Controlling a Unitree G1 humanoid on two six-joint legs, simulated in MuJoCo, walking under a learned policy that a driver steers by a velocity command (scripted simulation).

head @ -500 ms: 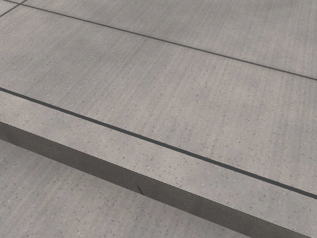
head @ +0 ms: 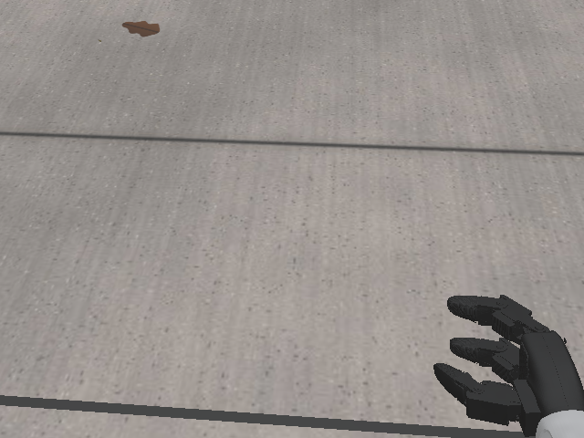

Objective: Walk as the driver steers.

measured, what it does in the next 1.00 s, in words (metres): climbs: left foot, then right foot 0.17 m higher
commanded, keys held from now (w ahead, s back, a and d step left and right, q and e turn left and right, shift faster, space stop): w+e+shift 0.40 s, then w+q+shift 0.60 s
